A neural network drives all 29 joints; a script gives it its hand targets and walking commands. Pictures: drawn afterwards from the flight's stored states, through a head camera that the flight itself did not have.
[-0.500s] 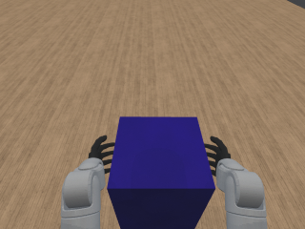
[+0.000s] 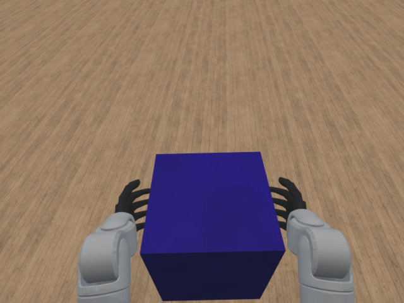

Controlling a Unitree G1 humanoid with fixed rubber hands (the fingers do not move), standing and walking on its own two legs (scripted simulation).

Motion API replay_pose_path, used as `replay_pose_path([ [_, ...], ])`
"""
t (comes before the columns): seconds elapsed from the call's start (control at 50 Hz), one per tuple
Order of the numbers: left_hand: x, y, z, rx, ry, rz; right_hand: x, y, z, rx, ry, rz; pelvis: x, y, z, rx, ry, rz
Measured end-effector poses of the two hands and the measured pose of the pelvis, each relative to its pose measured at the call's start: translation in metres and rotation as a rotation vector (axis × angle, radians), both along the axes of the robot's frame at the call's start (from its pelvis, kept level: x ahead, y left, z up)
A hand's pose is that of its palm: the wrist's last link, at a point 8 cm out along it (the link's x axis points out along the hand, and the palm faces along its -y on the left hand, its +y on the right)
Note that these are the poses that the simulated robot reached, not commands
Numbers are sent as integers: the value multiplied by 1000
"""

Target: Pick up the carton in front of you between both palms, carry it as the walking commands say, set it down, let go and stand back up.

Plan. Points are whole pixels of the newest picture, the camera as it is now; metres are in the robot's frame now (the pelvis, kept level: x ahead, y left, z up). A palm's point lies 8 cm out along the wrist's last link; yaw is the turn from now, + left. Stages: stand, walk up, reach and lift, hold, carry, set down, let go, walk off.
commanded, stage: carry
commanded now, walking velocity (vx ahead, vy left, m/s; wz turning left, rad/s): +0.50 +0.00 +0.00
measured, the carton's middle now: (209, 229) +0.29 +0.01 -0.01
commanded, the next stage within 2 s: none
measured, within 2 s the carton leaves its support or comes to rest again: neither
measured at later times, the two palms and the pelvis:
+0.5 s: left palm (144, 103) +0.61 +0.18 +0.08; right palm (254, 101) +0.60 -0.12 +0.08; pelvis +0.34 +0.04 +0.00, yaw -3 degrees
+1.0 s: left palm (173, 50) +0.94 +0.13 +0.07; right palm (254, 49) +0.94 -0.17 +0.06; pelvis +0.68 -0.02 +0.00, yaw +0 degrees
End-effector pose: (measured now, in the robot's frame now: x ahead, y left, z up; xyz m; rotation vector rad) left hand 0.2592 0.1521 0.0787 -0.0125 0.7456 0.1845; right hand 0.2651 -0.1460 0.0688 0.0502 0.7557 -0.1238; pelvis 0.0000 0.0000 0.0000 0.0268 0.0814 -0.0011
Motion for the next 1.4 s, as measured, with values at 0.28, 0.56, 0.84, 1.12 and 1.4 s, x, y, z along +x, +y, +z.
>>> replay_pose_path([
  [0.28,224,32,-24,-70,-21,-54,204,32,-7,-50,-21,-69,210,45,-28,-19,-24,-49],
  [0.56,395,24,5,-55,-61,-64,375,24,20,-46,-60,-69,382,36,-3,-45,-6,-38],
  [0.84,580,-19,-26,-1,66,1,579,-19,-26,8,67,-5,578,-20,-14,-13,-14,20],
  [1.12,772,-14,7,-13,-81,-38,761,-14,10,-11,-81,-39,768,-5,-10,-11,-14,-7],
  [1.4,975,13,-20,-63,35,-81,947,14,-3,-50,36,-94,956,33,-6,-43,-10,-56],
])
